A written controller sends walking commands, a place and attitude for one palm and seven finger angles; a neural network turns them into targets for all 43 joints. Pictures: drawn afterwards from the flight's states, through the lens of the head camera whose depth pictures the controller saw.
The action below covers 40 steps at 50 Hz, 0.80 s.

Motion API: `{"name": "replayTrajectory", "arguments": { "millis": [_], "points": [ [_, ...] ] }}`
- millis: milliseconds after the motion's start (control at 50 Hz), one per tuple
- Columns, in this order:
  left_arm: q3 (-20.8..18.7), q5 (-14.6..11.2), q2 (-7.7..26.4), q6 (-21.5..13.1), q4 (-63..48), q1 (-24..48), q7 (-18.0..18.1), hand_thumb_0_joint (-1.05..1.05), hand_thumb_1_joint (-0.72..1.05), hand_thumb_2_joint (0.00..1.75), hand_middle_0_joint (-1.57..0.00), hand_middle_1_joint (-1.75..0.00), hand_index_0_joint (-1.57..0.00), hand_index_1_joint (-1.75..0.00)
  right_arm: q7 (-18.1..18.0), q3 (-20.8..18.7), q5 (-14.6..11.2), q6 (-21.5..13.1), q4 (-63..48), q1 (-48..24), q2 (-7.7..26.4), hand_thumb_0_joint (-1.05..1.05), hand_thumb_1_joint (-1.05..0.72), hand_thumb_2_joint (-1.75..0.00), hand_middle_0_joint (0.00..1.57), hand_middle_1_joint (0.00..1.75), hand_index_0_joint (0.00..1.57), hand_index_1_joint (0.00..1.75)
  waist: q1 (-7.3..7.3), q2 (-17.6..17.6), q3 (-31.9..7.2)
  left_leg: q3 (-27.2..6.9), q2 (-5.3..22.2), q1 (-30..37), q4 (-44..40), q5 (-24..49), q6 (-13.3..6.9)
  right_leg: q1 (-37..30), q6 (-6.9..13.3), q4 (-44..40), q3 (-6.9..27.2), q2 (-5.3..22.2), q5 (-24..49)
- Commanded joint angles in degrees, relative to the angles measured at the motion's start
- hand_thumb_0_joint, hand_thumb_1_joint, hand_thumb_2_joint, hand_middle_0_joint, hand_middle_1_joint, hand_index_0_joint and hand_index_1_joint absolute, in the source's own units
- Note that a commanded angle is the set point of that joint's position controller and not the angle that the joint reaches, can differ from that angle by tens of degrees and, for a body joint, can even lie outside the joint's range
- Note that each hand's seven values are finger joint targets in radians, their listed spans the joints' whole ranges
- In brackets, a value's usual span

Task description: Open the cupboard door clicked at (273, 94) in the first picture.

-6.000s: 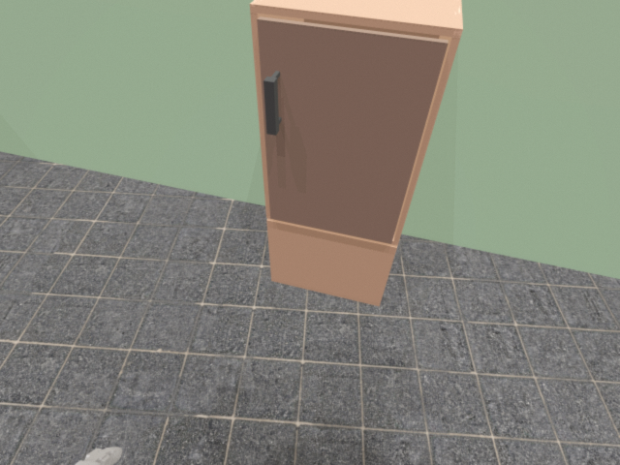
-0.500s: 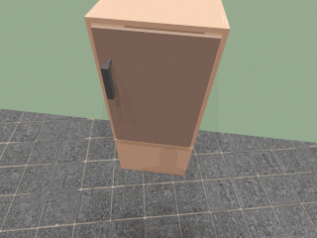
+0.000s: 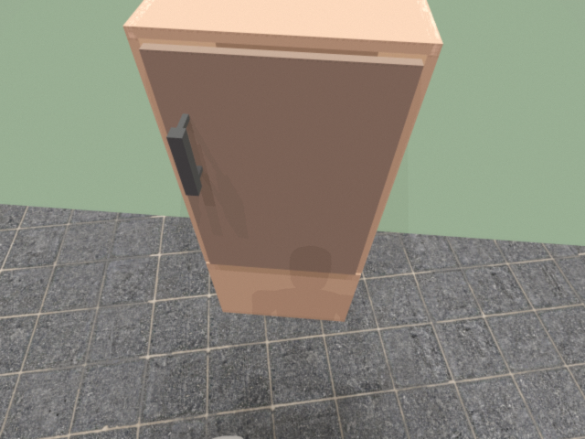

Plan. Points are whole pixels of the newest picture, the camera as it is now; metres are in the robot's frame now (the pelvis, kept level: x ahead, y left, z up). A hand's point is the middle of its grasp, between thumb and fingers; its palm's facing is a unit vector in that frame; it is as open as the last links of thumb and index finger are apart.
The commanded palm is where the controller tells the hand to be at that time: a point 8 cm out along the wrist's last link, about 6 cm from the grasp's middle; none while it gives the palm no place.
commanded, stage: come to a stop and stand still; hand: left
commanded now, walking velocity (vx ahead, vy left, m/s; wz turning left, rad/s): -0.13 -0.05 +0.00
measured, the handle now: (189, 155) +0.53 +0.22 +0.05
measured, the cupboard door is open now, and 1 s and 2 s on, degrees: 0 0 0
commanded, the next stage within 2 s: look again from close up in 0.86 s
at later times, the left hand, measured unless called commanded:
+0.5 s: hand out of the picture -0.02 +0.14 -0.16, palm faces +0.05 -0.96 -0.26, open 7.4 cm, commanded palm none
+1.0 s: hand out of the picture -0.08 +0.12 -0.16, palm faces +0.03 -0.98 -0.18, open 7.4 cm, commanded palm none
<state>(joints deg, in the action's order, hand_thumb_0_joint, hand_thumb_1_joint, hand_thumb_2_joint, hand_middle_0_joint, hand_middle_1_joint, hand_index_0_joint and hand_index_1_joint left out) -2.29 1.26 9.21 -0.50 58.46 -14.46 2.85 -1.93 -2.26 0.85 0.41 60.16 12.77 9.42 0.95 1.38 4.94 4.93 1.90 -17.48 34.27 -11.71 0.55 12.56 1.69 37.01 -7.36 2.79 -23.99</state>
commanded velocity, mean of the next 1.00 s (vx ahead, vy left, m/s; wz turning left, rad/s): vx -0.01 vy -0.01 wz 0.00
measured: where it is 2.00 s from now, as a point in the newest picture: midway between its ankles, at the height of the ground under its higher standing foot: outside the picture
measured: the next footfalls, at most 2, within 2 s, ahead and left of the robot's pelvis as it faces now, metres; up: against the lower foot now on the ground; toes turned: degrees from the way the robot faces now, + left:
right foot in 0.28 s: -0.01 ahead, -0.11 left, +0.00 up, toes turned -3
left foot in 0.54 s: +0.00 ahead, +0.06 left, +0.00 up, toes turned +3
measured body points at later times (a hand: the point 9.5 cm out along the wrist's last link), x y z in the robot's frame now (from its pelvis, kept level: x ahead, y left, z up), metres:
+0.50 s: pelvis -0.05 -0.04 +0.00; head -0.06 -0.06 +0.45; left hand -0.02 +0.19 -0.14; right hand +0.03 -0.27 -0.15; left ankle -0.03 +0.07 -0.71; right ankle -0.05 -0.11 -0.72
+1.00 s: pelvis -0.07 -0.05 +0.01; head -0.07 -0.04 +0.46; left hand -0.08 +0.18 -0.15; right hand -0.12 -0.26 -0.14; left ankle -0.04 +0.06 -0.72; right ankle -0.05 -0.11 -0.72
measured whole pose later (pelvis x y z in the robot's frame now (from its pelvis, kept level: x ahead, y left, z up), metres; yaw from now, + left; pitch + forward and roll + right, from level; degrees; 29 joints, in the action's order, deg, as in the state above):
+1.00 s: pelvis -0.07 -0.05 +0.01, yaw +0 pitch -1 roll +0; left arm 0.0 0.7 9.6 -0.7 61.5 -19.8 1.7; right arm -1.0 0.9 1.6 0.7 64.2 22.8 7.5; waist -0.5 1.0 -0.4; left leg 3.4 1.1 -14.9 27.8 -12.3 -0.7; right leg 12.2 5.0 25.7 -5.9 -3.3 -13.3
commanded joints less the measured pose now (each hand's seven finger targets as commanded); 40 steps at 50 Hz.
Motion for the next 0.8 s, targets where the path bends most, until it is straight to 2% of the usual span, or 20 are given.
{"name": "replayTrajectory", "arguments": {
  "millis": [0, 40, 80, 160, 200, 220, 240, 260, 280, 300, 340, 360, 400, 440, 480, 500, 540, 580, 680, 780],
  "points": [
    [-0.95, -0.88, 4.16, 1.05, -4.11, -4.03, 0.54, 0.0, 0.9, 0.9, -0.2, -0.3, -0.2, -0.3, -0.14, -1.34, 0.14, -0.85, -1.4, 10.33, 8.56, 0.0, -0.9, -0.9, 0.2, 0.3, 0.2, 0.3, -2.54, -14.76, -9.64, -15.48, 19.72, 12.92, -10.65, 57.01, -13.6, 6.95, -1.59, 16.2, 3.83, -1.14, -12.14],
    [-1.06, -0.7, 3.85, 1.82, -4.05, -1.16, 0.41, 0.0, 0.9, 0.9, -0.2, -0.3, -0.2, -0.3, -0.81, -0.8, 0.56, -1.0, -2.56, 5.35, 7.61, 0.0, -0.9, -0.9, 0.2, 0.3, 0.2, 0.3, -1.74, -14.23, -4.71, -14.78, 18.5, 5.82, -12.25, 46.07, -14.09, 8.36, -1.15, 20.86, 7.59, -0.05, -12.38],
    [-1.16, -0.43, 3.46, 2.07, -3.44, -1.69, -0.15, 0.0, 0.9, 0.9, -0.2, -0.3, -0.2, -0.3, -0.88, -0.62, 0.93, -0.77, -4.14, 1.05, 6.86, 0.0, -0.9, -0.9, 0.2, 0.3, 0.2, 0.3, -0.65, -12.79, -2.35, -12.66, 16.37, 4.38, -11.93, 40.36, -13.01, 9.18, -1.25, 18.43, 7.06, 0.24, -9.26],
    [-0.66, -0.35, 1.95, 2.19, -3.14, -4.03, -0.85, 0.0, 0.9, 0.9, -0.2, -0.3, -0.2, -0.3, -0.43, -1.73, 0.94, -0.3, -5.56, 0.31, 9.43, 0.0, -0.9, -0.9, 0.2, 0.3, 0.2, 0.3, -0.26, -11.07, -7.17, -10.29, 14.08, 4.73, -12.33, 26.23, -11.01, 4.56, -1.83, 8.79, 3.83, -0.89, -2.79],
    [-0.57, -0.17, 1.86, 1.42, -2.91, -5.64, -0.96, 0.0, 0.9, 0.9, -0.2, -0.3, -0.2, -0.3, -0.21, -1.87, 0.68, -0.15, -5.71, 0.4, 9.02, 0.0, -0.9, -0.9, 0.2, 0.3, 0.2, 0.3, 0.35, -8.36, -9.0, -9.31, 12.11, 4.2, -10.06, 19.17, -9.08, 0.07, -1.96, -1.63, 3.05, -1.39, 3.61],
    [-0.62, 0.02, 2.54, 1.0, -2.59, -7.19, -0.9, 0.0, 0.9, 0.9, -0.2, -0.3, -0.2, -0.3, 0.01, -1.92, 0.41, 0.0, -5.93, 0.03, 8.44, 0.0, -0.9, -0.9, 0.2, 0.3, 0.2, 0.3, 1.0, -5.55, -9.18, -7.81, 10.04, 3.07, -7.38, 12.59, -6.93, -2.23, -2.05, -8.29, 3.71, -0.88, 9.09],
    [-0.26, 0.07, 6.07, -0.16, -2.14, -10.25, 0.77, 0.0, 0.9, 0.9, -0.2, -0.3, -0.2, -0.3, 0.0, -2.67, -1.45, -1.0, -8.66, -5.29, 10.1, 0.0, -0.9, -0.9, 0.2, 0.3, 0.2, 0.3, 3.48, 6.32, -9.19, -3.72, 8.36, 5.46, 5.74, 12.14, -2.32, 1.24, -3.69, -19.81, 13.24, 4.57, 28.89],
    [-0.62, 0.59, 9.53, -0.87, -6.1, -4.69, 0.76, 0.0, 0.9, 0.9, -0.2, -0.3, -0.2, -0.3, 1.52, -1.76, -0.55, -0.48, -11.39, -1.29, 4.75, 0.0, -0.9, -0.9, 0.2, 0.3, 0.2, 0.3, -1.05, 14.53, -7.22, -1.12, -0.05, -7.73, 12.86, -11.3, -0.48, -2.21, -0.03, -16.61, 21.19, 12.39, 38.26],
    [-0.54, 0.38, 9.42, -2.1, -6.53, -4.16, 0.35, 0.0, 0.9, 0.9, -0.2, -0.3, -0.2, -0.3, 1.99, -1.22, 0.47, -0.05, -11.12, -1.65, 2.91, 0.0, -0.9, -0.9, 0.2, 0.3, 0.2, 0.3, -0.17, 5.05, -10.23, -3.18, 0.18, -7.32, 14.05, -12.64, -0.04, -4.79, 4.16, -13.16, 20.7, 14.59, 46.14],
    [-0.78, 0.64, 9.01, -2.65, -6.71, -3.48, 0.61, 0.0, 0.9, 0.9, -0.2, -0.3, -0.2, -0.3, 2.06, -1.48, 0.33, 0.01, -10.52, -1.85, 3.31, 0.0, -0.9, -0.9, 0.2, 0.3, 0.2, 0.3, -1.36, 4.86, -9.66, -3.43, 0.16, -8.82, 16.44, -11.41, -0.32, -7.33, 5.74, -11.38, 17.47, 11.92, 51.88],
    [-0.82, 0.61, 8.23, -2.53, -7.09, -4.79, 0.86, 0.0, 0.9, 0.9, -0.2, -0.3, -0.2, -0.3, 1.83, -1.39, -0.09, 0.16, -11.47, -3.1, 2.99, 0.0, -0.9, -0.9, 0.2, 0.3, 0.2, 0.3, -0.59, 8.54, -8.77, -3.44, -0.57, -10.78, 19.53, -12.66, -0.85, -7.92, 7.88, -10.31, 17.38, 11.47, 52.95],
    [-0.79, 0.65, 8.02, -2.4, -7.3, -4.35, 0.93, 0.0, 0.9, 0.9, -0.2, -0.3, -0.2, -0.3, 1.63, -1.26, -0.29, 0.22, -11.69, -3.26, 2.84, 0.0, -0.9, -0.9, 0.2, 0.3, 0.2, 0.3, -0.81, 9.05, -8.01, -3.69, -0.33, -10.16, 18.07, -12.95, -0.88, -6.9, 8.82, -10.92, 16.78, 11.71, 49.87],
    [-0.52, 0.78, 8.17, -1.69, -8.27, -3.25, 0.73, 0.0, 0.9, 0.9, -0.2, -0.3, -0.2, -0.3, 1.69, -0.74, -0.47, 0.42, -11.64, -3.26, 1.56, 0.0, -0.9, -0.9, 0.2, 0.3, 0.2, 0.3, -0.97, 7.05, -4.79, -2.18, -0.95, -4.95, 11.37, -12.15, -0.93, -0.41, 8.57, -12.78, 14.92, 10.22, 39.17],
    [-0.12, 0.36, 8.45, -1.09, -8.12, -2.34, 0.46, 0.0, 0.9, 0.9, -0.2, -0.3, -0.2, -0.3, 1.63, -0.6, -0.47, 0.53, -10.27, -1.21, 1.87, 0.0, -0.9, -0.9, 0.2, 0.3, 0.2, 0.3, -1.72, 7.38, -2.53, -1.53, -1.41, 1.52, 5.18, -8.98, -0.9, 6.67, 7.1, -16.46, 14.81, 8.63, 19.71],
    [0.05, 0.12, 8.07, -0.55, -8.31, -1.17, 0.35, 0.0, 0.9, 0.9, -0.2, -0.3, -0.2, -0.3, 1.69, -0.37, -0.25, 0.16, -8.02, 3.39, 2.07, 0.0, -0.9, -0.9, 0.2, 0.3, 0.2, 0.3, -3.49, 3.61, -0.03, -1.54, -0.75, 8.84, -3.44, -4.72, -1.48, 13.99, 4.74, -17.85, 13.81, 6.07, -0.07],
    [0.31, -0.2, 7.4, -0.23, -7.94, -1.53, 0.09, 0.0, 0.9, 0.9, -0.2, -0.3, -0.2, -0.3, 1.6, -0.27, 0.02, -0.12, -7.24, 4.33, 3.37, 0.0, -0.9, -0.9, 0.2, 0.3, 0.2, 0.3, -3.28, -0.9, 0.77, -3.68, 0.39, 10.23, -5.9, -5.47, -2.22, 16.46, 3.35, -17.16, 13.5, 4.28, -4.93],
    [0.49, -0.37, 5.9, -0.3, -7.63, -3.66, -0.15, 0.0, 0.9, 0.9, -0.2, -0.3, -0.2, -0.3, 1.16, -0.02, 0.73, -0.76, -7.16, 4.03, 5.65, 0.0, -0.9, -0.9, 0.2, 0.3, 0.2, 0.3, -1.51, -7.27, 2.82, -11.32, 6.67, 1.92, -13.25, -9.97, -5.66, 11.14, 1.04, -15.44, 11.27, 0.18, -0.32],
    [0.47, -0.07, 6.47, -0.35, -6.17, -5.21, -0.22, 0.0, 0.9, 0.9, -0.2, -0.3, -0.2, -0.3, 1.12, 0.28, 0.7, -0.89, -6.74, 1.85, 4.72, 0.0, -0.9, -0.9, 0.2, 0.3, 0.2, 0.3, -0.11, -9.53, 1.69, -11.32, 5.66, -3.73, -15.37, -14.74, -5.16, 3.73, 0.98, -15.34, 10.77, 0.78, 1.96],
    [0.76, -0.15, 7.35, -0.84, -4.23, -5.33, -0.89, 0.0, 0.9, 0.9, -0.2, -0.3, -0.2, -0.3, 0.96, 1.14, 0.65, -0.78, -4.88, 5.06, 4.32, 0.0, -0.9, -0.9, 0.2, 0.3, 0.2, 0.3, -1.33, -0.51, 0.57, -6.6, 2.59, -0.5, -11.65, -11.3, -3.33, 5.12, 2.15, -22.31, 15.48, 3.6, -7.08],
    [0.98, -0.38, 6.97, -1.11, -2.54, -5.3, -0.99, 0.0, 0.9, 0.9, -0.2, -0.3, -0.2, -0.3, 0.93, 1.72, 0.53, -0.91, -2.03, 8.34, 3.69, 0.0, -0.9, -0.9, 0.2, 0.3, 0.2, 0.3, -1.85, 0.42, 0.02, -5.87, 2.44, 1.38, -11.33, -8.44, -3.01, 5.78, 2.16, -23.64, 15.11, 4.23, -7.15]
  ]
}}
